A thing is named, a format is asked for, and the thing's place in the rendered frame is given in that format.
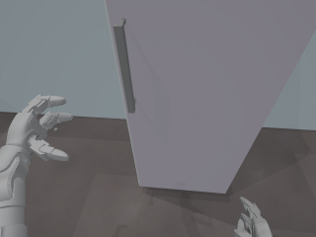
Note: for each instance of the robot left hand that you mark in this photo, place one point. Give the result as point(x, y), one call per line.
point(25, 125)

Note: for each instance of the robot right hand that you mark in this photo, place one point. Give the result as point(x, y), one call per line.
point(256, 225)

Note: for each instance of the robot left forearm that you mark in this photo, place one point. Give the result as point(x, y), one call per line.
point(14, 168)

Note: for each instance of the fridge door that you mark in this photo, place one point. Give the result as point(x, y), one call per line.
point(205, 76)

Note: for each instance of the handle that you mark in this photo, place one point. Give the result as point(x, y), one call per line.
point(124, 65)

